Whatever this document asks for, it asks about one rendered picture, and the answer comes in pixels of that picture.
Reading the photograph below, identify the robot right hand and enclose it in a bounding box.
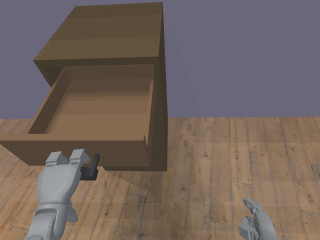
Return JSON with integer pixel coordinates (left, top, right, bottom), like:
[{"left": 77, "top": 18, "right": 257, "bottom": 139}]
[{"left": 238, "top": 198, "right": 277, "bottom": 240}]

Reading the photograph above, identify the cabinet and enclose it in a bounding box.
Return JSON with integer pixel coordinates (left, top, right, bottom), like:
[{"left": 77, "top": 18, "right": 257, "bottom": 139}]
[{"left": 33, "top": 2, "right": 168, "bottom": 172}]

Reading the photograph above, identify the robot left forearm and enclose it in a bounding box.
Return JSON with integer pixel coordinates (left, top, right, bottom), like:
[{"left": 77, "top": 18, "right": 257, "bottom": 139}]
[{"left": 24, "top": 202, "right": 69, "bottom": 240}]

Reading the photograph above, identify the robot left hand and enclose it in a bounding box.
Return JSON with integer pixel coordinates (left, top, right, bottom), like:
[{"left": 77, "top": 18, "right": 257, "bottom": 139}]
[{"left": 36, "top": 148, "right": 90, "bottom": 222}]

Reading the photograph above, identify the handle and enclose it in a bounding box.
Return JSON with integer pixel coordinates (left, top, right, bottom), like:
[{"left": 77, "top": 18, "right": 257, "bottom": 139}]
[{"left": 80, "top": 154, "right": 100, "bottom": 181}]

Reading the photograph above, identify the drawer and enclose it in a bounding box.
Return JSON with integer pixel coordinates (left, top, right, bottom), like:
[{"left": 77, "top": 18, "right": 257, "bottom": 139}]
[{"left": 0, "top": 64, "right": 156, "bottom": 167}]

